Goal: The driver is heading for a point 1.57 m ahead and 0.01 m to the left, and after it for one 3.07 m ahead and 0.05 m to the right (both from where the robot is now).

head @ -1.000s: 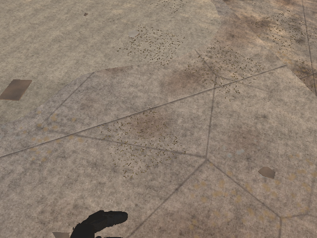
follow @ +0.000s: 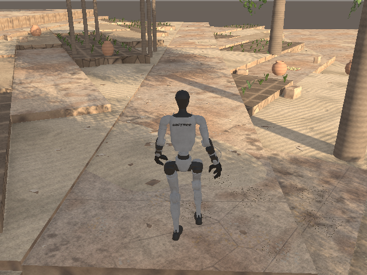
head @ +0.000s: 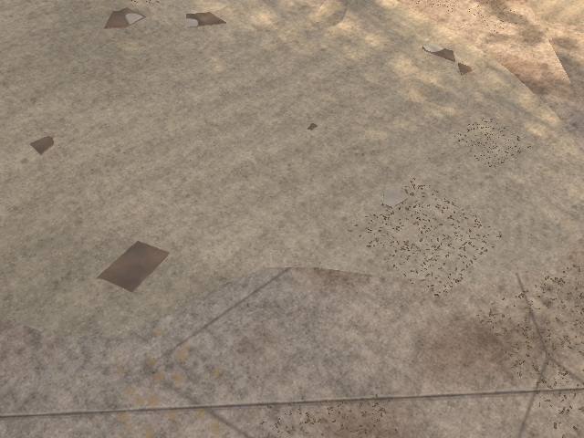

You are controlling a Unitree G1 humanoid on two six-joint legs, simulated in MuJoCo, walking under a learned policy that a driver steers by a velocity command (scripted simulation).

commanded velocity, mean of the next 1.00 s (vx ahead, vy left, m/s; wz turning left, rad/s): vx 0.08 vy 0.00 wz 0.18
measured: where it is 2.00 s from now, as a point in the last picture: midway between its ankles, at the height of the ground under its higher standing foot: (241, 397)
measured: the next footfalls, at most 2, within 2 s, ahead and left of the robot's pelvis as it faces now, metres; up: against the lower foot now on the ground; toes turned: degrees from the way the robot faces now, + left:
right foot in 0.10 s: +0.14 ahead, -0.11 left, +0.00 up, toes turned +8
left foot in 0.46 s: +0.05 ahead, +0.08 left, +0.00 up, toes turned +5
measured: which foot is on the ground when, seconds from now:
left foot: down 0.00-0.10, up 0.12-0.44, down 0.46-0.94, up 0.96-1.00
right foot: up 0.00-0.08, down 0.10-1.00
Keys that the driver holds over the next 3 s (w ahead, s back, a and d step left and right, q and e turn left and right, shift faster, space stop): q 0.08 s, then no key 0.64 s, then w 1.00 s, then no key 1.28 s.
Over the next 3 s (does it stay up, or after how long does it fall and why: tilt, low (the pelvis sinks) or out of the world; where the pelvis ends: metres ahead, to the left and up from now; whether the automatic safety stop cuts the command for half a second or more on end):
stays up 0.63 0.12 0.01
